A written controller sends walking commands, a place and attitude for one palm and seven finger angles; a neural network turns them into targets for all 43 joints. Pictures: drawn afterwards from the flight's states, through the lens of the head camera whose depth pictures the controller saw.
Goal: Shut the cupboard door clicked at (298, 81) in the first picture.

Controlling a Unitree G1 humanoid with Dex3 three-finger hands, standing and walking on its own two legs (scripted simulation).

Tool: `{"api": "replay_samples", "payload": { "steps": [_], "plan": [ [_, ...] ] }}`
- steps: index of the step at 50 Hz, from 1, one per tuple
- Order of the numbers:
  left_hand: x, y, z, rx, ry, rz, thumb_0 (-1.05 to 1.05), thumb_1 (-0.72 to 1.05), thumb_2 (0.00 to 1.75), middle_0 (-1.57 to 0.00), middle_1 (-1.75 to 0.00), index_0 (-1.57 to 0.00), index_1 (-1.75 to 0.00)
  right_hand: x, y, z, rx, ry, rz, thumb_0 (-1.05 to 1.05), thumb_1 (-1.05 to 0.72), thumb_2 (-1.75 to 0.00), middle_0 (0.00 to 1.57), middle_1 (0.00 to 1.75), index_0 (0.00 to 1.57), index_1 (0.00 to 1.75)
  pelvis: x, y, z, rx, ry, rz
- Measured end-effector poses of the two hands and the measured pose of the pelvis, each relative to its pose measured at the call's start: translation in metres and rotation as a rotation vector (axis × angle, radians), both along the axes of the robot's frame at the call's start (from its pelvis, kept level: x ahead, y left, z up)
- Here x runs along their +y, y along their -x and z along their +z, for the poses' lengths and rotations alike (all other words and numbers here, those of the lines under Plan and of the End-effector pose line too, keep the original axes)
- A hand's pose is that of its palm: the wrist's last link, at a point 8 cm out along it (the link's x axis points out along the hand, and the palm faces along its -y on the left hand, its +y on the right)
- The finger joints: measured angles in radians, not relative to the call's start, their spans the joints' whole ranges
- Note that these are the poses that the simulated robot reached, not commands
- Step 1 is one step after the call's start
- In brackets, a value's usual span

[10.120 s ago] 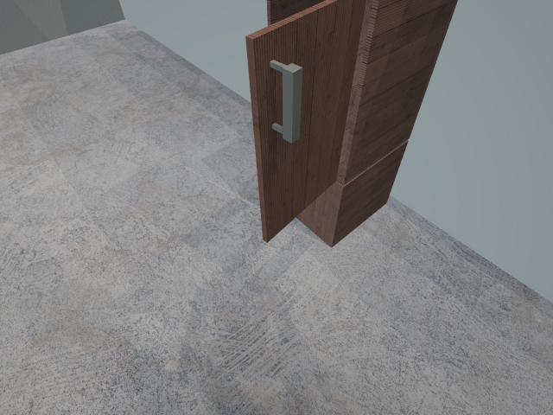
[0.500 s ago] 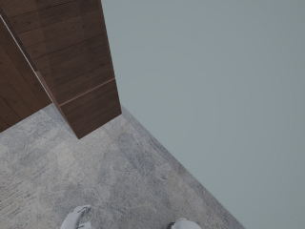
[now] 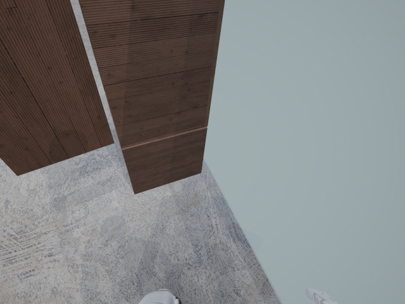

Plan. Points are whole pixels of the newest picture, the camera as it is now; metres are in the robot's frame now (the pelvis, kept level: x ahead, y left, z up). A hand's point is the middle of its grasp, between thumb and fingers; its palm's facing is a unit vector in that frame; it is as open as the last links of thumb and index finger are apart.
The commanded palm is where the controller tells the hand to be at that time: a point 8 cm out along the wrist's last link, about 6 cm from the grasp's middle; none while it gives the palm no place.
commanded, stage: turn to face it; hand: left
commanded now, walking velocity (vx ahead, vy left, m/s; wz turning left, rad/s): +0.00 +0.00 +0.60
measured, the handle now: out of the picture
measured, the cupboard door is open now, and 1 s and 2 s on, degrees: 97 97 97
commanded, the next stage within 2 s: take the last steps up to it in 0.94 s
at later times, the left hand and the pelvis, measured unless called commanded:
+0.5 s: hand (95, 280) +0.18 +0.24 -0.14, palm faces +0.25 -0.95 -0.20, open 7.4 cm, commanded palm none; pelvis +0.09 +0.02 +0.03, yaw +15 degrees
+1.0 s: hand out of the picture +0.10 +0.15 -0.14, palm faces +0.49 -0.84 -0.25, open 7.4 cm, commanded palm none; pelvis +0.13 -0.05 +0.02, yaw +31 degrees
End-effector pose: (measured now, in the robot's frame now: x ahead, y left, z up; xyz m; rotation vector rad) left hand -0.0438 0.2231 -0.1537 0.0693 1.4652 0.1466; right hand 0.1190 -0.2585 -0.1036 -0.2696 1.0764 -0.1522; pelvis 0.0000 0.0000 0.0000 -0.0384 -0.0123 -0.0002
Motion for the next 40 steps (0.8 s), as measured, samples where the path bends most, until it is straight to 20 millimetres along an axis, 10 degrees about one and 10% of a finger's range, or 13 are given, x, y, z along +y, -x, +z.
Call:
{"api": "replay_samples", "payload": {
  "steps": [6, 20, 32, 40],
  "plan": [
    [0.03, -0.053, -0.001, -0.047, -0.023, 0.05, 0.01, 0.92, 0.9, -0.2, -0.3, -0.2, -0.29, 0.028, -0.047, 0.008, -0.014, 0.034, 0.066, 0.0, -0.92, -0.9, 0.2, 0.29, 0.19, 0.3, 0.018, -0.026, 0.004, 0.003, 0.004, 0.056],
    [0.066, -0.177, 0.038, -0.318, -0.102, 0.112, 0.0, 0.91, 0.9, -0.19, -0.3, -0.2, -0.29, 0.053, -0.04, 0.009, 0.188, -0.004, 0.084, 0.01, -0.92, -0.89, 0.21, 0.3, 0.2, 0.3, 0.025, -0.073, 0.025, 0.033, 0.027, 0.21],
    [0.047, -0.216, 0.054, -0.374, -0.154, 0.168, 0.01, 0.91, 0.9, -0.2, -0.3, -0.2, -0.29, 0.007, -0.045, 0.003, 0.325, 0.035, 0.113, 0.01, -0.91, -0.89, 0.21, 0.3, 0.2, 0.3, -0.005, -0.105, 0.025, 0.043, 0.013, 0.339],
    [0.014, -0.198, 0.055, -0.348, -0.224, 0.231, 0.01, 0.91, 0.9, -0.2, -0.3, -0.2, -0.29, -0.023, -0.102, -0.02, 0.31, 0.007, 0.19, 0.01, -0.91, -0.9, 0.21, 0.3, 0.2, 0.3, -0.041, -0.123, 0.015, 0.047, -0.024, 0.398]
  ]
}}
